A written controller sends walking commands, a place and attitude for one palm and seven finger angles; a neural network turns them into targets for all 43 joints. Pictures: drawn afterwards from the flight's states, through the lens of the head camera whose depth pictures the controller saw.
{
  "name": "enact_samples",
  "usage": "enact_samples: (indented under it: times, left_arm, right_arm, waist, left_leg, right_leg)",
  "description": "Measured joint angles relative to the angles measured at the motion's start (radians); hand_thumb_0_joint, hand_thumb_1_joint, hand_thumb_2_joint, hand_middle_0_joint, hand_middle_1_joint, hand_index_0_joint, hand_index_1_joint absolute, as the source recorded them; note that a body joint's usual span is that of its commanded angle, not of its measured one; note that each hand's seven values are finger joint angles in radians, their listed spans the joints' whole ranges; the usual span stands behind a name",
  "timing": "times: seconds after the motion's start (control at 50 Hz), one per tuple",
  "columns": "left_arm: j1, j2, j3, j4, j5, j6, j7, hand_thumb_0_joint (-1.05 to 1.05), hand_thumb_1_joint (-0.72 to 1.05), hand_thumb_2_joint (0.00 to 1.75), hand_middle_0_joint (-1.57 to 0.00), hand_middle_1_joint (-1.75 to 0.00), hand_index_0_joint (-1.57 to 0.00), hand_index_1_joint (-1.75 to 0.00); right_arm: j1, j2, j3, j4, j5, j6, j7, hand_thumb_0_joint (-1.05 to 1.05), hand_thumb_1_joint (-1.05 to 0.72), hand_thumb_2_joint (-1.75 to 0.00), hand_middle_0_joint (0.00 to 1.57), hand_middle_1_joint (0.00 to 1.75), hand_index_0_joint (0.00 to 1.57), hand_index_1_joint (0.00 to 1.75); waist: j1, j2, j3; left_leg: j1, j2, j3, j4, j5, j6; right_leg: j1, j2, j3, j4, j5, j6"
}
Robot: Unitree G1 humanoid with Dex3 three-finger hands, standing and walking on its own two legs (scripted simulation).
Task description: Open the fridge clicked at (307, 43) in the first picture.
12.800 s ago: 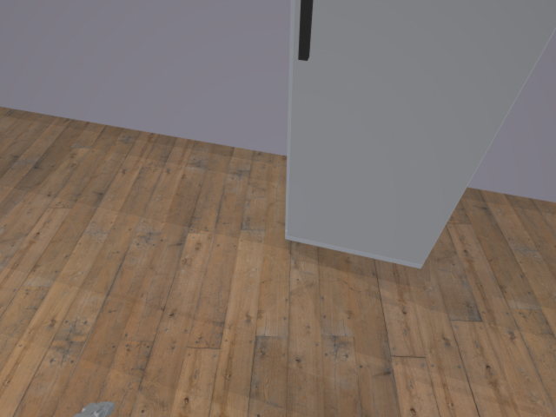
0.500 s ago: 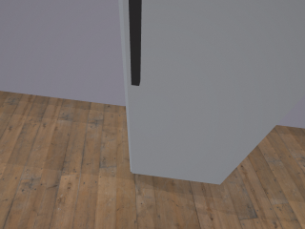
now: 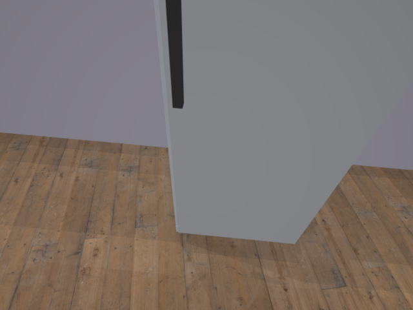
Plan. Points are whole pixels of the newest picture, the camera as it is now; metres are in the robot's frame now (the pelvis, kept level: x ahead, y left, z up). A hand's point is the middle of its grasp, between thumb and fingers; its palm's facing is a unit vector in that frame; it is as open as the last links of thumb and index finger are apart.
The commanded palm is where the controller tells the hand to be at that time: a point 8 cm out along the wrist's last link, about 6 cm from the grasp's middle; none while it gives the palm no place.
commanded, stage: come to a stop and stand still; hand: left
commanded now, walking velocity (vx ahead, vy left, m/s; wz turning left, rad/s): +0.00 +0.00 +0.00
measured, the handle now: (177, 46) +0.56 +0.10 +0.25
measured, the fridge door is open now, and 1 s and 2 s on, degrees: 0 0 0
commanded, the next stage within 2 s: look again from close up in 0.36 s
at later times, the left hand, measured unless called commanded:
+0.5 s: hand out of the picture -0.09 +0.13 -0.18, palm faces +0.05 -0.99 -0.12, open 7.4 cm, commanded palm none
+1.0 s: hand out of the picture +0.02 +0.20 -0.18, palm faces -0.01 -0.98 -0.22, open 7.4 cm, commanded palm none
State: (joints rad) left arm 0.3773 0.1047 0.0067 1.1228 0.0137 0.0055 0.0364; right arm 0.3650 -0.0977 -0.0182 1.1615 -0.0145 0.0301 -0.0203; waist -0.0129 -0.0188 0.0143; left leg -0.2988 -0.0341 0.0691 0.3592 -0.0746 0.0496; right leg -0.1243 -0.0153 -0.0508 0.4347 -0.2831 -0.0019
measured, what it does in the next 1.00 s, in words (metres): stands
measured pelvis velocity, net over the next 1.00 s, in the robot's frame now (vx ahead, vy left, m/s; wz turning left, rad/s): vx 0.02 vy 0.02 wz -0.03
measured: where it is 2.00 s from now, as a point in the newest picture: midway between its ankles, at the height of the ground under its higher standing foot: outside the picture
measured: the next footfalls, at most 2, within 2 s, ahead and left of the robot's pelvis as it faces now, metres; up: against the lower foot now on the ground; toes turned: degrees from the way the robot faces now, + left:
none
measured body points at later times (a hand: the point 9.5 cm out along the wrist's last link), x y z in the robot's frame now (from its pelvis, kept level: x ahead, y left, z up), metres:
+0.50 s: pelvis -0.01 -0.01 +0.00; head -0.01 +0.01 +0.45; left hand -0.09 +0.18 -0.17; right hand -0.03 -0.22 -0.16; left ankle +0.10 +0.08 -0.74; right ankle -0.03 -0.12 -0.74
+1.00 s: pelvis +0.02 +0.02 -0.01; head +0.02 +0.02 +0.44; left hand +0.02 +0.25 -0.16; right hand +0.04 -0.22 -0.16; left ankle +0.10 +0.08 -0.74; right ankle -0.03 -0.12 -0.74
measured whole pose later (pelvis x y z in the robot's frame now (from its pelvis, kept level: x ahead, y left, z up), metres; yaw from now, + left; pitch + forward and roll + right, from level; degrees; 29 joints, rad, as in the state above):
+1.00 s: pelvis +0.02 +0.02 -0.01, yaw -2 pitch +0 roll -1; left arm 0.38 0.18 0.01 1.02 0.02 -0.01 0.04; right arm 0.29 -0.18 -0.01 1.02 -0.02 -0.01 0.00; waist -0.01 0.00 -0.02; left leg -0.35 -0.04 0.10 0.46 -0.13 0.09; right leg -0.17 -0.02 0.01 0.51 -0.35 0.01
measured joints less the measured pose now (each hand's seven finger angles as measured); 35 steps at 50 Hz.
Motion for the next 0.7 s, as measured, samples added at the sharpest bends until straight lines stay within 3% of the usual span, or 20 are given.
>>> enact_samples:
  times: [0.3, 0.46, 0.5, 0.54, 0.62, 0.7]
  left_arm:
    - [0.085, -0.008, 0.001, 0.034, 0.003, -0.004, 0.005, 0.0, 0.91, 0.9, -0.19, -0.29, -0.19, -0.3]
    - [0.078, -0.015, -0.003, 0.033, 0.003, -0.005, 0.003, 0.0, 0.91, 0.9, -0.19, -0.29, -0.19, -0.3]
    - [0.07, -0.018, -0.015, 0.019, 0.012, -0.014, 0.009, 0.0, 0.91, 0.9, -0.19, -0.29, -0.19, -0.3]
    - [0.061, -0.025, -0.02, 0.0, 0.013, -0.02, 0.009, 0.0, 0.9, 0.9, -0.2, -0.29, -0.2, -0.3]
    - [0.027, -0.015, -0.015, -0.021, 0.005, -0.024, 0.009, 0.0, 0.9, 0.9, -0.2, -0.29, -0.2, -0.3]
    - [-0.011, 0.013, 0.003, -0.061, 0.006, -0.011, 0.013, 0.0, 0.9, 0.9, -0.2, -0.29, -0.2, -0.3]
  right_arm:
    - [-0.046, 0.003, -0.004, -0.019, 0.001, -0.006, -0.007, 0.02, -0.92, -0.9, 0.2, 0.3, 0.2, 0.3]
    - [-0.045, -0.002, -0.005, -0.026, 0.004, -0.012, -0.006, 0.01, -0.91, -0.9, 0.19, 0.3, 0.2, 0.3]
    - [-0.044, -0.013, -0.001, -0.05, -0.001, -0.001, 0.004, 0.01, -0.92, -0.9, 0.19, 0.3, 0.2, 0.3]
    - [-0.04, -0.032, -0.004, -0.084, -0.006, -0.001, 0.015, 0.02, -0.92, -0.9, 0.19, 0.3, 0.2, 0.3]
    - [-0.014, -0.055, -0.002, -0.122, -0.007, -0.017, 0.017, 0.01, -0.92, -0.9, 0.19, 0.3, 0.2, 0.3]
    - [0.0, -0.049, 0.003, -0.132, -0.011, -0.009, 0.014, 0.01, -0.91, -0.9, 0.19, 0.3, 0.2, 0.3]
  waist:
    - [0.022, 0.015, -0.013]
    - [0.018, 0.004, -0.018]
    - [0.018, 0.016, -0.01]
    - [0.001, 0.045, 0.001]
    - [-0.025, 0.074, 0.008]
    - [-0.024, 0.061, -0.025]
  left_leg:
    - [-0.018, 0.008, -0.011, 0.011, 0.005, -0.009]
    - [-0.028, 0.016, -0.016, 0.032, 0.007, -0.008]
    - [-0.07, 0.026, -0.027, 0.109, -0.067, -0.029]
    - [-0.112, 0.039, -0.039, 0.192, -0.134, -0.035]
    - [-0.121, 0.042, -0.036, 0.247, -0.065, 0.007]
    - [-0.114, 0.016, -0.009, 0.253, -0.102, 0.039]
  right_leg:
    - [-0.022, 0.012, -0.001, 0.017, 0.004, -0.004]
    - [-0.025, 0.021, -0.002, 0.027, -0.003, -0.008]
    - [-0.033, 0.031, -0.007, 0.028, 0.001, -0.009]
    - [-0.044, 0.044, -0.018, 0.046, -0.008, -0.01]
    - [-0.052, 0.043, -0.024, 0.126, -0.064, 0.0]
    - [-0.073, 0.02, 0.006, 0.183, -0.12, -0.024]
